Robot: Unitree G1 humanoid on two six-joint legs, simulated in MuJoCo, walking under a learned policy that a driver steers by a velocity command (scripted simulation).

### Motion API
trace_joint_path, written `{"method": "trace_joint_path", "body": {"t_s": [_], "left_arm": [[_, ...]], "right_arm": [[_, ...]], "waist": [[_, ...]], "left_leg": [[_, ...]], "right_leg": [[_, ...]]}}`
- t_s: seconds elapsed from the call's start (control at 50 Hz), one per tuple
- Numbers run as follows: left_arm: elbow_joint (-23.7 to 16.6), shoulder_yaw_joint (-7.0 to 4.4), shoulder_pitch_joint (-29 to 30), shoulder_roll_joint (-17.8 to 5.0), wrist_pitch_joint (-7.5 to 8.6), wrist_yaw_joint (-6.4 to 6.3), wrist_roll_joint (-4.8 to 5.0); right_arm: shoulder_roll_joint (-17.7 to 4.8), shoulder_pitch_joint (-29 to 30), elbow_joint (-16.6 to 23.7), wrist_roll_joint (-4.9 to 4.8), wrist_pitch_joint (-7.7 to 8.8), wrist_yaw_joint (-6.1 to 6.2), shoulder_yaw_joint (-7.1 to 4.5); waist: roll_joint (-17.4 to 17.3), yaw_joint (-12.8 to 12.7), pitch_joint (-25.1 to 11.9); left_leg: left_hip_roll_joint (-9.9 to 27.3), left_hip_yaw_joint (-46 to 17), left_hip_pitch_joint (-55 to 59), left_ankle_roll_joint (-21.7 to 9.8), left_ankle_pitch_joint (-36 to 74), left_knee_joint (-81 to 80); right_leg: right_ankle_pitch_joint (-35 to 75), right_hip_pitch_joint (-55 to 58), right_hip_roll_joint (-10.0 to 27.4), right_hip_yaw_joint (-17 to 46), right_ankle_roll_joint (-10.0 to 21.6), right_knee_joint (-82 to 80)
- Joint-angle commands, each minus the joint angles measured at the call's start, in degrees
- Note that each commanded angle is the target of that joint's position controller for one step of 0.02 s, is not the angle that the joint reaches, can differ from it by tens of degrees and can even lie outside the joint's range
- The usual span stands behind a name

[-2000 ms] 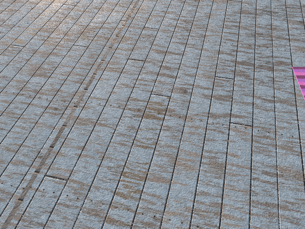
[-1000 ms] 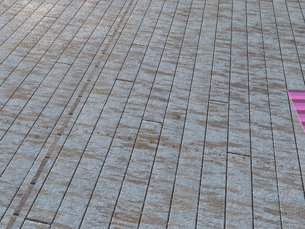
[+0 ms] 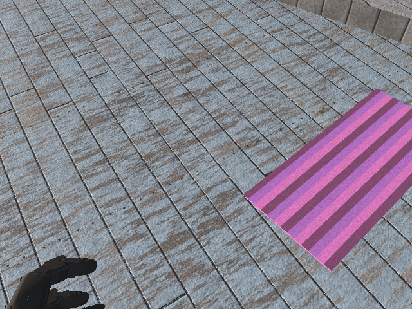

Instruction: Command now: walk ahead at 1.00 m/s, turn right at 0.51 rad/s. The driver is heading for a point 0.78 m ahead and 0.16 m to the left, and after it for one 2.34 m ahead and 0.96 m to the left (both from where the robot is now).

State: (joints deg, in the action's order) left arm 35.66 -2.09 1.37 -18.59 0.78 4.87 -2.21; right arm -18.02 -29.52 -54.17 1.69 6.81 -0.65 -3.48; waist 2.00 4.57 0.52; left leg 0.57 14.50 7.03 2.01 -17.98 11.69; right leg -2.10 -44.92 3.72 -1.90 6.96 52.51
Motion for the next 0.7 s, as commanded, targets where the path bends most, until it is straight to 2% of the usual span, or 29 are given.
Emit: {"method": "trace_joint_path", "body": {"t_s": [0.02,0.04,0.06,0.08,0.1,0.12,0.14,0.16,0.18,0.2,0.22,0.24,0.26,0.28,0.34,0.38,0.42,0.46,0.48,0.5,0.52,0.54,0.56,0.58,0.6,0.62,0.64,0.66,0.7], "left_arm": [[-2.4,1.32,2.1,0.1,0.86,0.46,0.19],[-2.5,1.33,1.1,-0.2,1.31,0.19,-0.33],[-1.4,0.80,-2.1,-2.0,1.56,-0.40,-0.69],[1.0,-0.03,-9.8,-3.7,1.86,-1.07,-1.02],[5.3,-1.28,-21.8,-5.9,2.00,-1.95,-0.74],[7.8,-3.02,-28.9,-9.9,1.62,-3.09,-1.45],[6.4,-4.65,-24.1,-16.8,1.15,-4.01,-1.51],[5.4,-4.86,-26.8,-15.7,1.00,-4.26,-0.48],[7.4,-4.67,-24.9,-13.2,1.52,-4.86,-0.16],[8.8,-3.95,-23.5,-10.0,2.22,-4.96,0.23],[9.3,-3.14,-21.1,-7.1,3.08,-4.84,0.02],[8.9,-2.55,-19.4,-5.6,3.73,-5.06,-0.16],[9.4,-1.80,-19.0,-3.0,4.53,-4.99,0.08],[10.1,-1.49,-19.4,-2.2,5.36,-4.86,0.62],[11.6,-1.56,-21.4,-2.7,6.89,-4.03,1.13],[11.2,-1.19,-20.0,-2.5,7.58,-3.75,1.30],[12.2,-0.67,-22.7,-2.3,8.50,-4.08,1.97],[13.3,-0.63,-25.2,-4.1,8.65,-4.87,1.84],[12.7,-0.82,-24.5,-6.1,8.53,-5.54,1.63],[12.7,-1.27,-25.2,-8.0,7.84,-6.37,1.08],[12.7,-1.60,-25.1,-9.0,6.70,-7.29,0.30],[12.1,-1.89,-23.2,-9.8,5.47,-7.90,-0.40],[10.5,-2.29,-18.7,-10.9,4.48,-8.14,-0.94],[9.5,-2.52,-13.2,-9.9,4.77,-7.49,-0.45],[3.4,0.13,-22.5,-1.1,6.02,-5.98,1.70],[2.3,0.80,-17.5,-4.3,7.25,-6.06,0.82],[1.4,1.25,-14.3,-4.4,8.11,-5.51,0.48],[0.6,1.41,-12.9,-3.8,8.02,-5.23,-0.27],[0.8,2.10,-14.0,-2.7,5.08,-5.00,-2.44]], "right_arm": [[-6.1,4.8,4.3,-0.20,1.36,0.13,0.04],[-9.1,3.9,3.8,-0.04,0.92,0.48,-0.29],[-11.1,3.2,3.4,0.02,0.00,1.01,-0.70],[-12.7,3.8,3.2,0.11,-1.06,1.49,-1.03],[-13.0,5.5,4.0,-0.01,-2.06,1.81,-1.06],[-10.6,4.6,4.9,0.39,-2.18,1.82,-0.60],[-1.5,-1.5,8.9,-1.05,-1.68,0.05,1.15],[-6.2,5.0,11.3,-1.84,-0.85,0.33,0.53],[-5.9,11.0,12.4,-2.36,-0.43,0.46,0.50],[-4.5,11.1,12.1,-1.92,-0.29,0.43,1.08],[-3.1,11.2,11.0,-1.04,-1.07,0.23,1.26],[-1.9,7.2,10.2,-0.51,-2.32,-0.26,1.72],[-1.4,6.7,9.1,-0.06,-3.51,-0.77,1.73],[-0.9,8.3,9.5,0.02,-4.26,-1.31,1.57],[0.1,18.2,12.8,-0.48,-4.62,-2.05,1.90],[0.9,20.8,13.8,-1.00,-4.09,-2.66,2.36],[1.2,25.9,15.1,-1.13,-3.61,-3.55,2.82],[0.7,27.5,15.1,-1.03,-3.33,-3.94,2.93],[0.1,25.2,14.3,-1.27,-3.49,-3.97,2.75],[-1.4,23.7,14.1,-0.59,-3.55,-3.93,2.48],[-3.3,19.4,13.0,-0.24,-3.78,-3.66,1.91],[-5.8,9.8,10.3,-0.04,-3.90,-3.23,0.77],[-8.7,-4.1,6.3,-0.14,-4.05,-2.49,-0.87],[-11.7,-9.1,5.5,-2.03,-5.04,-1.40,-3.10],[-19.5,-1.2,6.8,0.48,-5.60,-1.29,-4.37],[-16.7,0.9,9.7,-0.96,-6.01,-0.77,-4.81],[-12.0,2.7,8.6,-1.04,-5.93,0.22,-3.72],[-8.2,4.6,7.7,-1.02,-5.73,0.31,-2.74],[-6.9,7.8,8.5,-0.97,-4.32,0.67,-1.85]], "waist": [[-3.6,-4.1,6.8],[-6.6,-5.9,6.4],[-8.3,-8.3,3.3],[-10.1,-12.5,-1.3],[-9.8,-17.8,-7.2],[-6.6,-19.3,-12.3],[12.6,-9.2,-18.5],[4.1,-13.1,-24.3],[0.9,-12.3,-13.2],[-2.8,-9.4,-5.3],[-6.1,-6.8,-1.7],[-2.9,-3.9,-2.0],[-2.6,-3.0,-0.5],[-2.0,-2.6,1.8],[-0.9,-4.3,7.9],[-0.8,-3.9,7.1],[-2.2,-5.6,8.1],[-2.0,-6.1,6.7],[0.1,-4.7,3.4],[2.7,-3.6,2.2],[4.3,-1.0,-0.4],[4.9,4.1,-4.8],[4.6,11.0,-10.0],[-5.8,15.0,-11.2],[-22.4,0.2,-17.1],[-6.7,5.0,-22.5],[-0.3,1.6,-10.0],[4.6,-2.1,-3.8],[4.8,-6.5,2.8]], "left_leg": [[11.6,-0.9,-11.7,-7.0,47.1,-9.4],[13.9,-0.9,-8.1,-7.0,62.2,-4.1],[14.8,-0.6,-3.4,-7.1,74.3,3.0],[15.6,-0.6,-2.5,-7.1,78.1,14.0],[14.6,-0.2,-6.2,-7.0,74.4,28.4],[12.4,-1.1,-18.7,-6.7,51.0,48.0],[1.7,-4.5,-43.2,-3.6,-10.3,72.9],[0.1,-16.4,-50.3,-4.9,-8.0,79.2],[3.0,-17.0,-55.1,-5.4,-2.3,76.7],[5.2,-16.7,-53.2,-5.5,-0.2,70.4],[6.9,-17.8,-48.7,-5.8,0.2,65.7],[6.9,-18.4,-43.9,-5.2,0.3,63.9],[7.7,-19.6,-41.7,-4.8,0.1,61.9],[8.0,-20.2,-42.7,-4.5,0.5,59.1],[7.6,-18.1,-48.2,-4.7,11.2,48.8],[6.0,-14.4,-44.7,-5.6,20.9,39.8],[4.5,-9.6,-40.3,-7.4,28.9,31.9],[0.6,-5.9,-38.3,-9.2,31.8,26.7],[-1.9,-4.9,-35.7,-9.7,30.2,26.8],[-3.8,-3.2,-35.2,-10.4,25.1,26.1],[-6.1,-2.5,-30.7,-11.4,20.4,25.6],[-7.9,-3.3,-21.0,-12.5,17.8,25.7],[-7.0,-7.6,-7.4,-15.0,15.4,23.9],[-2.8,-15.8,4.1,-17.4,12.9,20.3],[13.9,-48.5,23.1,-31.6,14.1,18.8],[15.7,-60.2,22.3,-33.2,-0.1,8.7],[14.3,-56.8,9.1,-28.5,-6.8,3.1],[11.9,-51.7,-2.6,-24.9,-5.4,1.1],[6.3,-43.0,-19.4,-22.9,1.7,0.1]], "right_leg": [[2.9,14.6,-5.2,-6.0,2.3,-9.5],[-0.7,16.4,-6.3,-6.3,3.2,-11.7],[-5.3,19.6,-8.7,-7.1,4.0,-12.8],[-8.3,27.6,-10.1,-5.9,5.2,-14.4],[-7.7,41.3,-10.9,-4.7,6.3,-19.2],[-14.4,56.7,-5.4,3.6,6.7,-17.6],[-20.2,72.8,13.6,35.7,12.2,-22.6],[-21.6,74.3,15.0,47.1,13.8,-31.4],[-15.1,67.0,13.2,37.6,12.4,-33.6],[-9.9,56.3,11.4,31.4,10.7,-35.1],[-5.8,47.7,8.4,24.4,8.0,-35.7],[-7.2,41.3,9.1,22.9,8.7,-38.1],[-9.5,36.8,8.2,20.6,7.9,-40.9],[-10.4,34.7,7.7,18.0,7.1,-43.2],[1.6,32.9,4.8,6.8,3.6,-48.3],[10.6,32.5,2.0,-1.5,0.8,-48.9],[21.4,33.7,2.7,-5.2,-1.3,-51.2],[37.2,41.7,3.1,-7.7,-3.5,-49.8],[52.0,45.8,3.7,-8.9,-4.9,-45.0],[64.0,50.0,4.9,-9.6,-6.1,-38.6],[71.4,52.1,6.2,-9.4,-7.0,-30.0],[72.5,50.3,6.7,-8.9,-7.2,-17.2],[66.9,43.6,6.5,-8.2,-6.8,1.5],[23.5,29.4,-4.1,-9.2,-7.2,29.2],[-27.8,-1.4,-10.2,0.6,-11.3,51.7],[-22.9,-5.4,-7.3,9.0,-9.2,50.1],[-18.1,-5.6,-3.3,9.9,-7.3,40.5],[-16.7,-1.6,-0.4,8.9,-6.9,31.3],[-18.8,5.4,1.7,7.6,-8.3,24.9]]}}
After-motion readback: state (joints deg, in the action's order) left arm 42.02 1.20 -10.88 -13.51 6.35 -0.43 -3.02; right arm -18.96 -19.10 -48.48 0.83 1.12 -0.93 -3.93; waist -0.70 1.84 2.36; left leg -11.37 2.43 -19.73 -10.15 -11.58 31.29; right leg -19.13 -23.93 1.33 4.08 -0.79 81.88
